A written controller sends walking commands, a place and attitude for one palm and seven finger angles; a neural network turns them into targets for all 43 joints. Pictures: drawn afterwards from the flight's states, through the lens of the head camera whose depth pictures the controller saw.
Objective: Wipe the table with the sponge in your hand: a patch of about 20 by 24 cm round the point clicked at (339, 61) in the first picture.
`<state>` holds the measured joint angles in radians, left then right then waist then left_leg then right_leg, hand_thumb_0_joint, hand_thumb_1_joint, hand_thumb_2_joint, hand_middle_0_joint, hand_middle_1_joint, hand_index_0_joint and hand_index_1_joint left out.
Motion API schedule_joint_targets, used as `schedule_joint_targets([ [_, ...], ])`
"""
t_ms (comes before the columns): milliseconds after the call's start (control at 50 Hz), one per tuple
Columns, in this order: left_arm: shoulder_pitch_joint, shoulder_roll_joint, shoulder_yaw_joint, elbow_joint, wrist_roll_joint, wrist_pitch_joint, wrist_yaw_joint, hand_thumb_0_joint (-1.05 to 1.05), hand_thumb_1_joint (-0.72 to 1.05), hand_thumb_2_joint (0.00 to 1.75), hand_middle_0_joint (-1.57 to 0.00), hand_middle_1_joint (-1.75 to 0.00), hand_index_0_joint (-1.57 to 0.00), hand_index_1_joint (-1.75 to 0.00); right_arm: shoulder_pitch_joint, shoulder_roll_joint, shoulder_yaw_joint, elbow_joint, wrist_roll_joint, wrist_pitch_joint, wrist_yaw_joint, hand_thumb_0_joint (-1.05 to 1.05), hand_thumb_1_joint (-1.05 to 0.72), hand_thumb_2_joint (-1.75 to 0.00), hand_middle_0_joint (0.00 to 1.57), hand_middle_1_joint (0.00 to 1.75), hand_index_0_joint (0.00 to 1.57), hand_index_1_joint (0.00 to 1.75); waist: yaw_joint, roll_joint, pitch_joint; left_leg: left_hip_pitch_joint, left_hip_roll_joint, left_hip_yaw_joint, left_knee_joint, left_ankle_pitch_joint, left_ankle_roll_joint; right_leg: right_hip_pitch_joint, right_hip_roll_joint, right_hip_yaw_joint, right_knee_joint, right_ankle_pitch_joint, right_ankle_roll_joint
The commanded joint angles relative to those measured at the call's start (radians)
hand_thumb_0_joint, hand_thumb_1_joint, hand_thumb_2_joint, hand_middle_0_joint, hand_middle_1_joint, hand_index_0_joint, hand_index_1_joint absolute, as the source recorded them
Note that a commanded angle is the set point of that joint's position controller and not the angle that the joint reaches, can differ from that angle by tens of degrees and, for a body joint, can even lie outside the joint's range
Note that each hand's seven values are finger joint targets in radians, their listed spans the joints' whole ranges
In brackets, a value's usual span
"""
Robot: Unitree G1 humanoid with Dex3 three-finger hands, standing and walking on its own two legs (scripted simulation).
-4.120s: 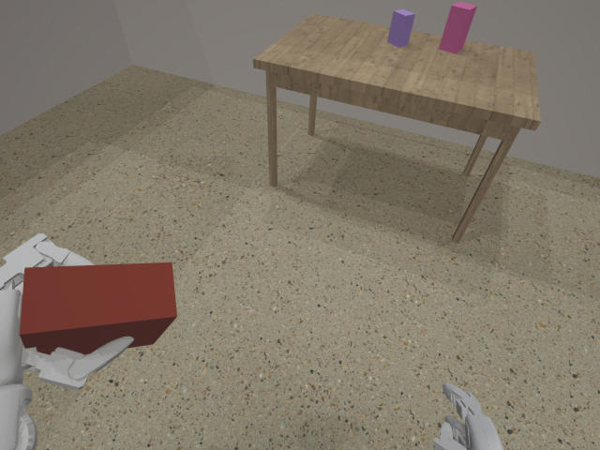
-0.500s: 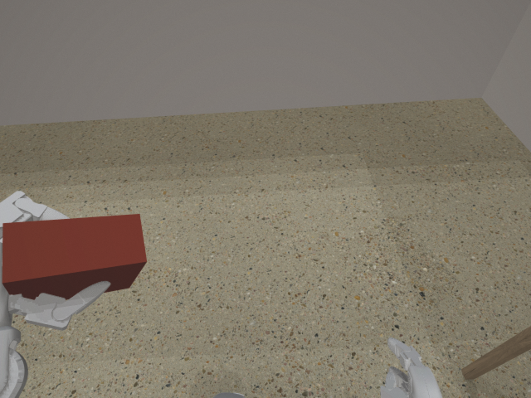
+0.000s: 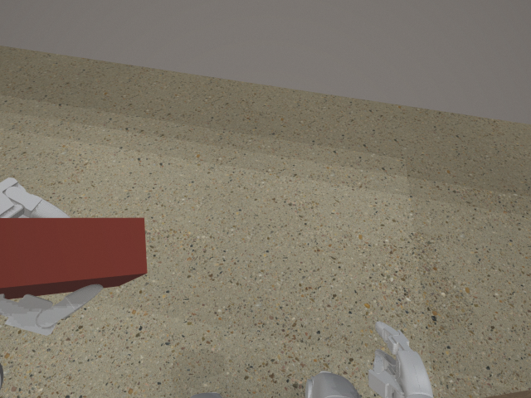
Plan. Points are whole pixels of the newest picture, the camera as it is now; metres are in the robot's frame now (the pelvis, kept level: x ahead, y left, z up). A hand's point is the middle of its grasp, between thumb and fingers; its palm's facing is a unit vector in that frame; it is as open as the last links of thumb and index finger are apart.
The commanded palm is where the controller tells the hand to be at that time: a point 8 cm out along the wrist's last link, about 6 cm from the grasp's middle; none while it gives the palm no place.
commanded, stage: turn to face it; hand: left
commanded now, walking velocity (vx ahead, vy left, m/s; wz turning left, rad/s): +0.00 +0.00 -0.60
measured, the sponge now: (90, 258) +0.24 +0.20 +0.16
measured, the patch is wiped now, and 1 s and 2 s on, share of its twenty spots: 0.00 0.00 0.00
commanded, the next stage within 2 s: none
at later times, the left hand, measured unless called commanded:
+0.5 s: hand (184, 281) +0.21 +0.10 +0.18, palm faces +0.16 -0.87 -0.47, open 9.8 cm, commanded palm +0.16 +0.17 +0.18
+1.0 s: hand (233, 307) +0.18 +0.05 +0.18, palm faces +0.00 -0.88 -0.47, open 9.8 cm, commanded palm +0.16 +0.10 +0.18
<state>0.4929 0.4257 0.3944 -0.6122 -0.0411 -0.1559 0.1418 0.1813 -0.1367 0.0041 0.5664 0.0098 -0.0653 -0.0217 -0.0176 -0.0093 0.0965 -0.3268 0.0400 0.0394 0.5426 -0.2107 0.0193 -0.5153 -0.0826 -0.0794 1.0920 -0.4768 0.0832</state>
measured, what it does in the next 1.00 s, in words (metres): walks backwards, turning right: right foot, then left foot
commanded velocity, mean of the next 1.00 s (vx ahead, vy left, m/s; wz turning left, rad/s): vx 0.00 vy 0.00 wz -0.60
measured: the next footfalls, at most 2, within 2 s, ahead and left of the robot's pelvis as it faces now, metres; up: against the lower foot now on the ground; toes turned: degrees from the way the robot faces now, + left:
right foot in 0.22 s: +0.05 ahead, -0.13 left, +0.00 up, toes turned -8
left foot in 0.76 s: -0.05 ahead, +0.06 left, +0.00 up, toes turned -15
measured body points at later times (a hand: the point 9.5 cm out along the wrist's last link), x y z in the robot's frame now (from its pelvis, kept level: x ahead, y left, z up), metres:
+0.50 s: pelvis -0.05 -0.08 +0.01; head -0.03 -0.11 +0.45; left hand +0.19 +0.14 +0.21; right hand +0.08 -0.36 -0.08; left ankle -0.07 +0.10 -0.66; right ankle +0.01 -0.13 -0.74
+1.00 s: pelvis -0.11 -0.07 +0.00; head -0.10 -0.09 +0.45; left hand +0.18 +0.10 +0.21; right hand -0.05 -0.31 -0.10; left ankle -0.09 +0.07 -0.74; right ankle -0.14 -0.20 -0.69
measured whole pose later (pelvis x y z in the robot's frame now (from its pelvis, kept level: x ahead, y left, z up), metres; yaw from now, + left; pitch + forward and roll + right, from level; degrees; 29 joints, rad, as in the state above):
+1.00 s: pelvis -0.11 -0.07 +0.00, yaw -29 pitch +0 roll -2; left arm 0.47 0.38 0.37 -0.52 -0.02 -0.18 0.12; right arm 0.23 -0.13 0.03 0.55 0.01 -0.02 0.01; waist 0.06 0.06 0.05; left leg -0.16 0.17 0.19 0.53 -0.35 -0.06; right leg -0.45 -0.02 -0.06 0.85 -0.38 0.07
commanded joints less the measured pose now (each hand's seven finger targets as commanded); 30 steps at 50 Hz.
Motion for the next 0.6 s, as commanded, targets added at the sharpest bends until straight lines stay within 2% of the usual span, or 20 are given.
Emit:
schedule_joint_targets([
  [0,0.025,0.108,0.083,-0.352,-0.014,-0.092,0.025,0.0,0.1,1.3,-1.2,-1.6,-1.2,-1.6,-0.03,-0.173,-0.056,-0.13,0.007,-0.09,-0.006,0.0,-0.9,-0.9,0.2,0.3,0.2,0.3,0.014,0.309,-0.272,0.118,0.187,-0.074,-0.186,0.391,0.103,0.117,0.042,-0.03,-0.11,0.112,-0.004],
  [60,-0.052,0.105,0.076,-0.241,-0.004,-0.084,0.033,0.0,0.1,1.3,-1.2,-1.6,-1.2,-1.6,-0.032,-0.168,-0.039,-0.102,0.0,-0.107,-0.028,0.0,-0.9,-0.9,0.2,0.3,0.2,0.3,0.011,0.273,-0.223,0.066,0.232,-0.081,-0.261,0.112,0.101,0.17,0.048,-0.016,-0.243,0.083,-0.013],
  [120,-0.154,0.072,0.04,-0.05,0.013,-0.063,0.035,0.0,0.1,1.3,-1.2,-1.6,-1.2,-1.6,-0.034,-0.168,-0.026,-0.077,-0.002,-0.108,-0.043,0.0,-0.9,-0.9,0.2,0.3,0.2,0.3,0.023,0.215,-0.16,-0.01,0.253,-0.076,-0.25,-0.141,0.071,0.277,0.076,-0.024,-0.427,0.075,-0.018],
  [160,-0.226,0.058,0.011,0.033,0.028,-0.05,0.024,0.0,0.1,1.3,-1.2,-1.6,-1.2,-1.6,-0.04,-0.167,-0.027,-0.078,0.003,-0.101,-0.045,0.0,-0.9,-0.9,0.2,0.3,0.2,0.3,0.03,0.161,-0.122,-0.066,0.219,-0.014,-0.148,-0.241,0.029,0.343,0.082,-0.03,-0.585,0.179,-0.022],
  [180,-0.275,0.056,-0.008,0.056,0.034,-0.049,0.017,0.0,0.1,1.3,-1.2,-1.6,-1.2,-1.6,-0.037,-0.159,-0.029,-0.079,0.005,-0.098,-0.041,0.0,-0.9,-0.9,0.2,0.3,0.2,0.3,0.023,0.062,-0.105,-0.078,0.175,0.018,-0.029,-0.276,-0.001,0.326,0.029,0.049,-0.679,0.196,-0.05],
  [200,-0.31,0.096,-0.001,0.074,0.039,-0.043,0.015,0.0,0.1,1.3,-1.2,-1.6,-1.2,-1.6,-0.04,-0.146,-0.032,-0.088,0.004,-0.091,-0.04,0.0,-0.9,-0.9,0.2,0.3,0.2,0.3,0.017,-0.159,-0.084,-0.104,0.084,0.053,0.192,-0.333,-0.043,0.233,-0.118,0.329,-0.804,0.211,-0.127],
  [220,-0.344,0.11,-0.004,0.064,0.031,-0.032,0.015,0.0,0.1,1.3,-1.2,-1.6,-1.2,-1.6,-0.08,-0.141,-0.024,-0.102,-0.004,-0.096,-0.042,0.0,-0.9,-0.9,0.2,0.3,0.2,0.3,0.035,-0.287,-0.066,-0.181,-0.002,0.008,0.404,-0.378,-0.067,0.193,-0.267,0.563,-0.879,0.326,-0.209],
  [240,-0.391,0.09,-0.02,0.054,0.02,-0.033,0.012,0.0,0.1,1.3,-1.2,-1.6,-1.2,-1.6,-0.078,-0.157,-0.026,-0.09,-0.008,-0.098,-0.036,0.0,-0.9,-0.9,0.2,0.3,0.2,0.3,0.032,-0.272,-0.087,-0.152,0.006,-0.058,0.544,-0.311,-0.075,0.142,-0.278,0.557,-0.914,0.205,-0.208],
  [260,-0.394,0.087,-0.034,0.026,0.021,-0.039,0.008,0.0,0.1,1.3,-1.2,-1.6,-1.2,-1.6,-0.105,-0.174,-0.036,-0.097,-0.004,-0.091,-0.029,0.0,-0.9,-0.9,0.2,0.3,0.2,0.3,0.031,-0.239,-0.076,-0.169,0.007,-0.076,0.602,-0.26,-0.08,0.132,-0.245,0.59,-0.923,0.145,-0.187],
  [300,-0.269,0.103,0.004,-0.021,0.009,-0.074,0.007,0.0,0.1,1.3,-1.2,-1.6,-1.2,-1.6,-0.107,-0.149,-0.015,-0.094,-0.009,-0.067,-0.031,0.0,-0.9,-0.9,0.2,0.3,0.2,0.3,0.038,-0.09,-0.116,-0.226,0.014,-0.065,0.671,-0.153,-0.099,0.252,-0.171,0.43,-0.831,0.305,-0.201],
  [320,-0.217,0.12,0.034,-0.035,0.006,-0.087,0.01,0.0,0.1,1.3,-1.2,-1.6,-1.2,-1.6,-0.101,-0.148,-0.011,-0.092,-0.012,-0.053,-0.027,0.0,-0.9,-0.9,0.2,0.3,0.2,0.3,0.038,-0.06,-0.149,-0.237,0.012,-0.054,0.66,-0.14,-0.103,0.307,-0.147,0.357,-0.796,0.377,-0.194],
  [360,-0.154,0.158,0.087,-0.076,-0.003,-0.107,0.014,0.0,0.1,1.3,-1.2,-1.6,-1.2,-1.6,-0.117,-0.154,-0.023,-0.098,-0.01,-0.034,-0.024,0.0,-0.9,-0.9,0.2,0.3,0.2,0.3,0.044,-0.026,-0.187,-0.216,0.005,-0.042,0.603,-0.135,-0.106,0.346,-0.12,0.322,-0.785,0.414,-0.171],
  [440,-0.007,0.184,0.178,-0.087,-0.025,-0.133,0.02,0.0,0.1,1.3,-1.2,-1.6,-1.2,-1.6,-0.104,-0.175,-0.055,-0.132,-0.012,-0.012,-0.012,0.0,-0.9,-0.9,0.2,0.3,0.2,0.3,0.059,-0.05,-0.259,-0.227,-0.011,-0.041,0.476,-0.175,-0.102,0.444,-0.118,0.428,-0.821,0.437,-0.156],
  [460,0.034,0.173,0.18,-0.056,-0.029,-0.132,0.02,0.0,0.1,1.3,-1.2,-1.6,-1.2,-1.6,-0.099,-0.175,-0.06,-0.132,-0.008,-0.002,-0.009,0.0,-0.9,-0.9,0.2,0.3,0.2,0.3,0.057,-0.066,-0.276,-0.211,-0.007,-0.042,0.436,-0.192,-0.103,0.468,-0.114,0.426,-0.813,0.433,-0.15],
  [480,0.046,0.165,0.179,-0.049,-0.03,-0.133,0.018,0.0,0.1,1.3,-1.2,-1.6,-1.2,-1.6,-0.097,-0.181,-0.061,-0.144,-0.006,0.004,-0.005,0.0,-0.9,-0.9,0.2,0.3,0.2,0.3,0.059,-0.071,-0.29,-0.206,-0.013,-0.036,0.407,-0.203,-0.099,0.476,-0.115,0.449,-0.828,0.423,-0.149],
  [540,0.023,0.133,0.154,-0.026,-0.032,-0.127,0.019,0.0,0.1,1.3,-1.2,-1.6,-1.2,-1.6,-0.087,-0.197,-0.065,-0.157,0.005,0.022,-0.003,0.0,-0.9,-0.9,0.2,0.3,0.2,0.3,0.056,-0.115,-0.31,-0.165,-0.023,-0.034,0.319,-0.25,-0.089,0.475,-0.106,0.488,-0.852,0.353,-0.151],
  [560,0.019,0.108,0.123,-0.018,-0.031,-0.12,0.018,0.0,0.1,1.3,-1.2,-1.6,-1.2,-1.6,-0.097,-0.199,-0.064,-0.162,0.012,0.026,-0.003,0.0,-0.9,-0.9,0.2,0.3,0.2,0.3,0.058,-0.109,-0.303,-0.137,-0.022,-0.034,0.27,-0.27,-0.085,0.464,-0.107,0.498,-0.85,0.348,-0.155],
  [580,0.009,0.112,0.12,-0.027,-0.027,-0.118,0.019,0.0,0.1,1.3,-1.2,-1.6,-1.2,-1.6,-0.089,-0.202,-0.062,-0.167,0.011,0.033,-0.002,0.0,-0.9,-0.9,0.2,0.3,0.2,0.3,0.058,-0.116,-0.315,-0.11,-0.031,-0.023,0.232,-0.276,-0.079,0.458,-0.098,0.497,-0.855,0.339,-0.159],
])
